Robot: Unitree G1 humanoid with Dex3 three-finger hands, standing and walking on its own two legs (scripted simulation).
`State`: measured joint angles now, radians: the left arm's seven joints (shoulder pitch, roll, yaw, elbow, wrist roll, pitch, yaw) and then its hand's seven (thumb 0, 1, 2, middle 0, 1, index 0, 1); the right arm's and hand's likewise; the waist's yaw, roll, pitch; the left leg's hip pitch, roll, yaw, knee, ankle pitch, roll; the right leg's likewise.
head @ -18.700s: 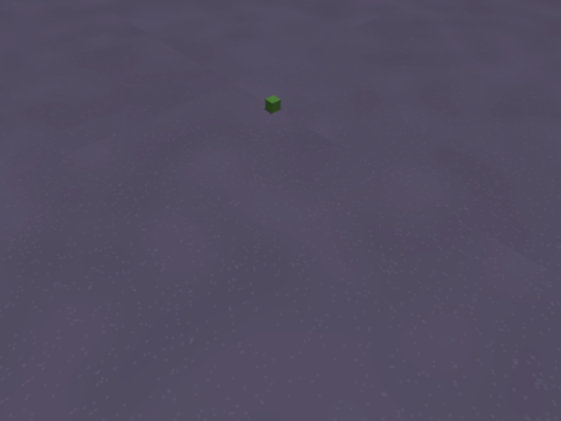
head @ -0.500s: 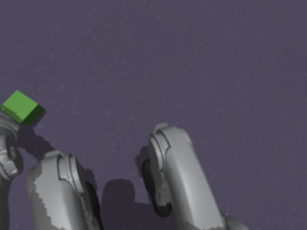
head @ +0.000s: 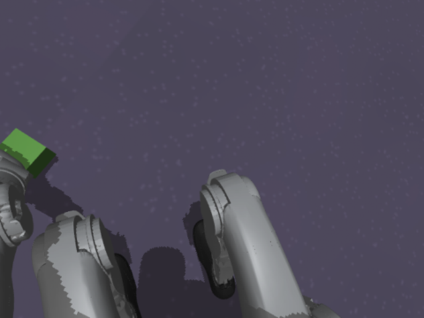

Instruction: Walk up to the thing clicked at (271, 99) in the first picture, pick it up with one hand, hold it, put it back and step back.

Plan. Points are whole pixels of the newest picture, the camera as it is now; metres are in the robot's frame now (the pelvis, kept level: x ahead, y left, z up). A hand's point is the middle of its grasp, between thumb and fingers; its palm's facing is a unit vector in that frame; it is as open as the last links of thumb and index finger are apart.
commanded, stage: rise first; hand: left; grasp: from above
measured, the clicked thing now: (26, 154) +0.47 +0.28 -0.29
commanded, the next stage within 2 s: approach in 0.04 s
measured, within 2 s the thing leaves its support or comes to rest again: neither
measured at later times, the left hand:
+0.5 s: hand (17, 134) +0.49 +0.26 -0.19, palm faces -0.23 -0.36 -0.90, open 13.9 cm
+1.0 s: hand (9, 162) +0.44 +0.29 -0.22, palm faces -0.31 -0.36 -0.88, open 14.0 cm
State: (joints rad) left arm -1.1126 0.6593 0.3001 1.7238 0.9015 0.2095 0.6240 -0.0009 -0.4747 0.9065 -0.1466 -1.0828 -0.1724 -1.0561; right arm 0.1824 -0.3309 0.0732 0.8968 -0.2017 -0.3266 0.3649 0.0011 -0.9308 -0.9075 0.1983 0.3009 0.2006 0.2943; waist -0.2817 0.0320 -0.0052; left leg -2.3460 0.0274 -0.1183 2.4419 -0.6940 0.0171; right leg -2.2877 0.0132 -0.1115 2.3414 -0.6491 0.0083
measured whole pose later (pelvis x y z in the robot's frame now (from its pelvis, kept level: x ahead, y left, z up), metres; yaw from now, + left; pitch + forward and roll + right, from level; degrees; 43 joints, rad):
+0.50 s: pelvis +0.00 +0.00 +0.00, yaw -1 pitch +34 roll -9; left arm -1.30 0.73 0.27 1.84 0.90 0.21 0.70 0.00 -0.55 0.97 -0.12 -1.11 -0.13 -1.09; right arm 0.16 -0.34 0.12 0.91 -0.24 -0.37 0.38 0.00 -0.93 -0.90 0.20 0.30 0.20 0.29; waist -0.36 -0.01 0.05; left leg -2.36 0.03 -0.15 2.45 -0.70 0.00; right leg -2.30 0.02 -0.14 2.34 -0.64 0.00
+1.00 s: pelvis -0.01 +0.00 -0.01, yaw -1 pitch +31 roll -9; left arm -1.18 0.77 0.24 1.77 0.87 0.20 0.62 0.00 -0.55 0.96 -0.11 -1.10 -0.13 -1.09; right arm 0.18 -0.34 0.16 0.85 -0.22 -0.35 0.35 0.00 -0.93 -0.90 0.20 0.30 0.20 0.29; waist -0.34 -0.05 0.10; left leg -2.35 0.03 -0.14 2.46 -0.66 0.01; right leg -2.29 0.02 -0.13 2.34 -0.61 0.00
